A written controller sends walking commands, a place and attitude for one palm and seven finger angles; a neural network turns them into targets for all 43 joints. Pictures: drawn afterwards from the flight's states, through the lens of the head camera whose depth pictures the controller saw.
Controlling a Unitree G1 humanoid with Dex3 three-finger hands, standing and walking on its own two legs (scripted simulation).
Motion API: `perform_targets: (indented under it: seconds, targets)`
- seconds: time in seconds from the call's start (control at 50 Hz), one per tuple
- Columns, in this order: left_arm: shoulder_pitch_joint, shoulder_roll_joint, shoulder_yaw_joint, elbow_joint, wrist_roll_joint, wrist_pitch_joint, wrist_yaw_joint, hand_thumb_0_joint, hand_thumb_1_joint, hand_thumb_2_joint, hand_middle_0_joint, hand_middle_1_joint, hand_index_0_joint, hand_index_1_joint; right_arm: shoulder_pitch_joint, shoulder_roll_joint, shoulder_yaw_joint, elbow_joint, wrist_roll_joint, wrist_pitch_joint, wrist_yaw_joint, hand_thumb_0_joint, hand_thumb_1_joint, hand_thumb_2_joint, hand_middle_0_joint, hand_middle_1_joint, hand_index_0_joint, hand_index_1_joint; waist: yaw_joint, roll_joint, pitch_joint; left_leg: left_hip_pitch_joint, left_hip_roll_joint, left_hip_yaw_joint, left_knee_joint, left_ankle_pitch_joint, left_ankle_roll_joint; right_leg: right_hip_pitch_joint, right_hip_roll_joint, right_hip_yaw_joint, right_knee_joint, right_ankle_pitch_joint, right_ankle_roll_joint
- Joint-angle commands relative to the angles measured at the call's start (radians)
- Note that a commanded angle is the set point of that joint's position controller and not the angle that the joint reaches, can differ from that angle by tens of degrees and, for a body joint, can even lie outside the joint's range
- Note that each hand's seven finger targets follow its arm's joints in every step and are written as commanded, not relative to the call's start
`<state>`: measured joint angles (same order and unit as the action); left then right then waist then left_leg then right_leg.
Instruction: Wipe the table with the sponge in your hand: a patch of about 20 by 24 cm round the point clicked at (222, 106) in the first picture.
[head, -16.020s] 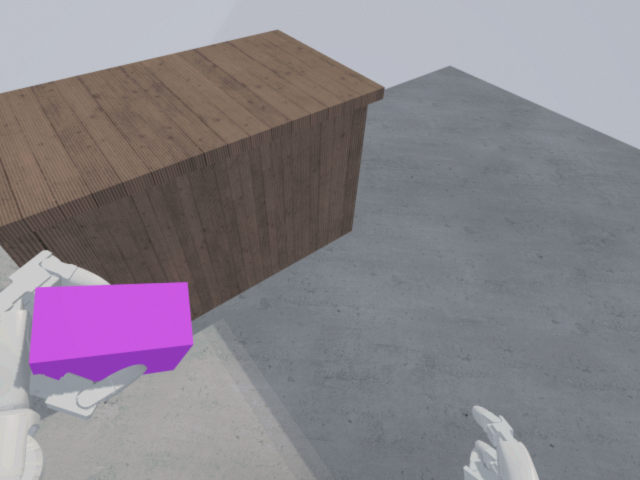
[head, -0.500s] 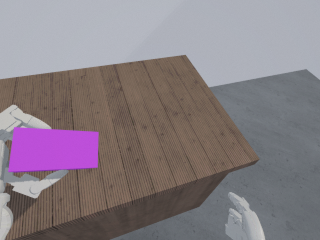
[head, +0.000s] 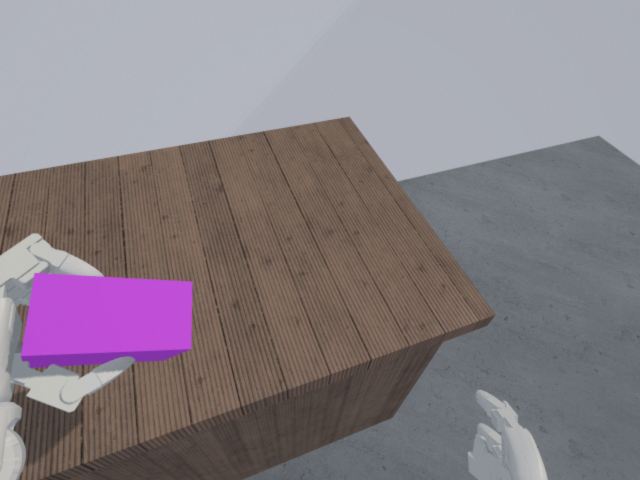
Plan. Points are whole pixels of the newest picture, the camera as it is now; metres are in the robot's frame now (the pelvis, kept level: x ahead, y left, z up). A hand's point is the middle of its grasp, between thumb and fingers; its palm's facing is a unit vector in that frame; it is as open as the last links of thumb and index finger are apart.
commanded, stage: come to a stop and stand still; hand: left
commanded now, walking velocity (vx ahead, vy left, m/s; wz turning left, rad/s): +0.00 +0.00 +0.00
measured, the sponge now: (133, 324) +0.23 +0.21 +0.13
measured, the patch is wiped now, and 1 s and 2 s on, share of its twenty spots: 0.00 0.00 0.00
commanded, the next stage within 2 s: look again from close up in 0.06 s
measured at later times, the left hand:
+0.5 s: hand (74, 314) +0.22 +0.25 +0.16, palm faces +0.35 -0.85 -0.40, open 10.3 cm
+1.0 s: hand (80, 348) +0.19 +0.23 +0.15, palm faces +0.36 -0.68 -0.64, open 10.3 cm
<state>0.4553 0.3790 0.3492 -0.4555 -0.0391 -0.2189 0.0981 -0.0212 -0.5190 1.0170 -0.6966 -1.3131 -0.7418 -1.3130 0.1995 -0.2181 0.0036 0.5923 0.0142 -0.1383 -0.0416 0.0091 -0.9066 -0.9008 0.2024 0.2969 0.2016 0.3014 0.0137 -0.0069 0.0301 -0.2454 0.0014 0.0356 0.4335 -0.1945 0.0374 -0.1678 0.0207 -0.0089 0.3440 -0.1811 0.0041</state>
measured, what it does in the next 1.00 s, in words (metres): stands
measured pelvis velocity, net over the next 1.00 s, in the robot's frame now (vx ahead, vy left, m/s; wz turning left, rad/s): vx -0.02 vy -0.04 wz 0.04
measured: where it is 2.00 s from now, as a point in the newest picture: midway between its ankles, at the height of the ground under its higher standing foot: outside the picture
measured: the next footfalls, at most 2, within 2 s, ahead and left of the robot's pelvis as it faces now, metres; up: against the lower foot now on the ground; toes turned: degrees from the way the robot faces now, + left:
none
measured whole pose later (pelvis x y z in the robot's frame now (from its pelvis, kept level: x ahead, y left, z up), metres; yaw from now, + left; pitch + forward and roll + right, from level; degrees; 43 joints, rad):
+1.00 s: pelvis -0.02 -0.04 -0.02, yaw +2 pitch -2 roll +0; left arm 0.34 0.50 0.31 -0.44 0.11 0.01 0.05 -0.02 -0.52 1.02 -0.70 -1.31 -0.74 -1.31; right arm 0.14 -0.23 0.03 0.60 -0.01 -0.10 -0.05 0.01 -0.91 -0.90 0.20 0.30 0.20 0.30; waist 0.08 0.02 0.02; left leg -0.30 0.00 0.00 0.57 -0.24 0.00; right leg -0.27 0.02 -0.04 0.60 -0.30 -0.04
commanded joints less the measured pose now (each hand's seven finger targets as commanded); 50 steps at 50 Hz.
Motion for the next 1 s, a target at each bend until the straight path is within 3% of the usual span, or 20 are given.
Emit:
perform_targets:
  seconds: [0.0,0.16,0.18,0.54,0.56,0.58,0.6,0.62,0.64,0.66,0.7,0.74,0.76,0.78,0.8,0.84,0.86,0.92,0.96,0.98]
  targets:
    - [-0.076,0.158,0.104,-0.210,-0.015,-0.055,0.018,0.000,0.100,1.300,-1.200,-1.600,-1.200,-1.600,-0.090,-0.113,-0.041,-0.162,0.001,-0.049,-0.013,0.000,-0.900,-0.900,0.200,0.300,0.200,0.300,0.004,0.052,-0.130,0.079,0.070,-0.098,-0.081,0.070,-0.014,0.005,-0.069,0.071,-0.051,0.112,-0.021]
    - [-0.093,0.180,0.119,-0.258,-0.014,-0.046,0.026,0.000,0.100,1.300,-1.200,-1.600,-1.200,-1.600,-0.106,-0.111,-0.036,-0.160,0.000,-0.045,-0.018,0.000,-0.900,-0.900,0.200,0.300,0.200,0.300,0.004,0.091,-0.149,0.102,0.072,-0.095,-0.080,0.107,-0.015,0.016,-0.070,0.072,-0.042,0.140,-0.022]
    - [-0.084,0.148,0.091,-0.239,-0.019,-0.049,0.021,0.000,0.100,1.300,-1.200,-1.600,-1.200,-1.600,-0.093,-0.111,-0.031,-0.158,-0.005,-0.042,-0.018,0.000,-0.900,-0.900,0.200,0.300,0.200,0.300,0.005,0.078,-0.147,0.090,0.074,-0.098,-0.086,0.099,-0.014,0.021,-0.067,0.057,-0.043,0.129,-0.020]
    - [-0.068,0.162,0.100,-0.248,-0.017,-0.033,0.022,0.000,0.100,1.300,-1.200,-1.600,-1.200,-1.600,-0.087,-0.109,-0.032,-0.165,0.000,-0.030,-0.020,0.000,-0.900,-0.900,0.200,0.300,0.200,0.300,0.003,0.076,-0.153,0.089,0.090,-0.115,-0.095,0.151,-0.022,0.046,-0.071,0.043,-0.028,0.148,-0.020]
    - [-1.002,0.934,0.404,-0.555,0.027,-0.172,0.036,0.000,0.100,1.300,-1.200,-1.600,-1.200,-1.600,0.098,-0.183,0.103,-0.270,0.080,0.000,-0.090,0.000,-0.900,-0.900,0.200,0.300,0.200,0.300,-0.045,0.323,-0.129,-0.151,0.069,-0.118,-0.108,-0.097,0.020,0.207,0.023,0.022,0.121,-0.041,0.050]
    - [-0.705,0.422,0.290,-0.032,0.124,0.046,-0.037,0.000,0.100,1.300,-1.200,-1.600,-1.200,-1.600,-0.099,-0.117,-0.052,-0.109,-0.050,-0.045,-0.048,0.000,-0.900,-0.900,0.200,0.300,0.200,0.300,0.051,0.282,-0.212,0.158,0.028,-0.038,-0.025,0.165,-0.069,-0.018,0.011,-0.042,0.162,0.027,-0.062]
    - [-0.559,0.314,0.129,-0.033,0.080,0.066,-0.045,0.000,0.100,1.300,-1.200,-1.600,-1.200,-1.600,-0.066,-0.152,-0.038,-0.126,-0.051,-0.061,0.010,0.000,-0.900,-0.900,0.200,0.300,0.200,0.300,-0.006,0.168,-0.170,0.162,0.021,-0.088,-0.021,0.387,-0.092,-0.082,0.026,-0.096,0.124,0.088,-0.054]
    - [-0.423,0.326,0.187,-0.034,0.074,0.098,-0.054,0.000,0.100,1.300,-1.200,-1.600,-1.200,-1.600,-0.033,-0.202,-0.068,-0.106,-0.041,-0.047,0.020,0.000,-0.900,-0.900,0.200,0.300,0.200,0.300,0.047,0.173,-0.302,0.281,0.060,-0.087,0.017,0.520,-0.089,-0.109,0.026,-0.078,0.146,0.117,-0.040]
    - [-0.398,0.182,0.078,-0.112,0.016,0.149,-0.095,0.000,0.100,1.300,-1.200,-1.600,-1.200,-1.600,-0.101,-0.165,-0.050,-0.142,-0.027,-0.055,0.018,0.000,-0.900,-0.900,0.200,0.300,0.200,0.300,0.074,0.185,-0.364,0.319,0.046,-0.084,0.031,0.533,-0.086,-0.096,0.012,-0.076,0.150,0.122,-0.035]
    - [-0.269,0.121,0.053,-0.040,-0.031,0.224,-0.117,0.000,0.100,1.300,-1.200,-1.600,-1.200,-1.600,-0.126,-0.148,-0.037,-0.134,0.002,-0.058,0.026,0.000,-0.900,-0.900,0.200,0.300,0.200,0.300,0.074,0.167,-0.336,0.321,0.057,-0.091,0.026,0.455,-0.081,-0.117,0.025,-0.074,0.162,0.073,-0.031]
    - [-0.210,0.178,0.052,-0.104,-0.040,0.304,-0.147,0.000,0.100,1.300,-1.200,-1.600,-1.200,-1.600,-0.138,-0.173,-0.032,-0.125,0.006,-0.049,0.026,0.000,-0.900,-0.900,0.200,0.300,0.200,0.300,0.091,0.123,-0.237,0.210,0.039,-0.072,0.007,0.334,-0.072,-0.070,0.001,-0.096,0.144,0.134,-0.031]
    - [-0.205,0.232,0.030,-0.148,0.055,0.348,-0.153,0.000,0.100,1.300,-1.200,-1.600,-1.200,-1.600,-0.168,-0.171,-0.020,-0.155,0.007,-0.030,0.031,0.000,-0.900,-0.900,0.200,0.300,0.200,0.300,0.078,0.074,-0.152,0.113,0.025,-0.062,-0.014,0.209,-0.050,-0.074,0.004,-0.091,0.144,0.110,-0.034]
    - [-0.192,0.270,0.049,-0.188,0.103,0.356,-0.139,0.000,0.100,1.300,-1.200,-1.600,-1.200,-1.600,-0.195,-0.163,-0.010,-0.173,0.016,-0.018,0.035,0.000,-0.900,-0.900,0.200,0.300,0.200,0.300,0.084,0.096,-0.133,0.094,0.022,-0.051,-0.019,0.163,-0.041,-0.074,0.013,-0.077,0.144,0.084,-0.038]
    - [-0.212,0.269,0.035,-0.239,0.139,0.340,-0.129,0.000,0.100,1.300,-1.200,-1.600,-1.200,-1.600,-0.202,-0.156,-0.006,-0.194,-0.001,-0.012,0.033,0.000,-0.900,-0.900,0.200,0.300,0.200,0.300,0.073,0.061,-0.117,0.072,0.017,-0.056,-0.026,0.123,-0.035,-0.086,0.009,-0.078,0.142,0.062,-0.039]
    - [-0.201,0.310,0.086,-0.216,0.156,0.321,-0.107,0.000,0.100,1.300,-1.200,-1.600,-1.200,-1.600,-0.198,-0.157,-0.010,-0.190,-0.009,-0.003,0.023,0.000,-0.900,-0.900,0.200,0.300,0.200,0.300,0.063,0.034,-0.106,0.059,0.016,-0.057,-0.023,0.071,-0.028,-0.103,0.013,-0.075,0.142,0.022,-0.034]
    - [-0.249,0.334,0.149,-0.241,0.147,0.255,-0.063,0.000,0.100,1.300,-1.200,-1.600,-1.200,-1.600,-0.205,-0.147,-0.013,-0.187,-0.022,-0.002,0.003,0.000,-0.900,-0.900,0.200,0.300,0.200,0.300,0.050,-0.027,-0.129,0.049,0.010,-0.062,-0.002,0.000,-0.022,-0.135,0.015,-0.074,0.149,-0.041,-0.022]
    - [-0.329,0.416,0.230,-0.296,0.139,0.217,-0.032,0.000,0.100,1.300,-1.200,-1.600,-1.200,-1.600,-0.211,-0.145,-0.014,-0.179,-0.014,-0.006,-0.006,0.000,-0.900,-0.900,0.200,0.300,0.200,0.300,0.057,-0.001,-0.156,0.057,0.008,-0.061,0.001,-0.044,-0.020,-0.143,0.022,-0.058,0.145,-0.080,-0.023]
    - [-0.367,0.353,0.193,-0.214,0.142,0.134,0.019,0.000,0.100,1.300,-1.200,-1.600,-1.200,-1.600,-0.189,-0.123,-0.021,-0.134,-0.025,-0.017,-0.023,0.000,-0.900,-0.900,0.200,0.300,0.200,0.300,0.044,0.067,-0.174,0.068,-0.001,-0.048,0.040,-0.060,-0.025,-0.168,0.013,-0.047,0.141,-0.108,-0.020]
    - [-0.443,0.411,0.195,-0.167,0.188,0.143,0.036,0.000,0.100,1.300,-1.200,-1.600,-1.200,-1.600,-0.179,-0.129,-0.018,-0.117,-0.019,-0.013,-0.029,0.000,-0.900,-0.900,0.200,0.300,0.200,0.300,0.032,0.172,-0.150,0.057,-0.013,-0.037,0.055,-0.105,-0.020,-0.198,0.005,-0.021,0.130,-0.145,-0.025]
    - [-0.453,0.362,0.139,-0.109,0.199,0.159,0.027,0.000,0.100,1.300,-1.200,-1.600,-1.200,-1.600,-0.177,-0.126,-0.016,-0.111,-0.024,-0.012,-0.031,0.000,-0.900,-0.900,0.200,0.300,0.200,0.300,0.025,0.180,-0.150,0.043,-0.017,-0.040,0.053,-0.122,-0.021,-0.189,-0.006,-0.025,0.125,-0.150,-0.025]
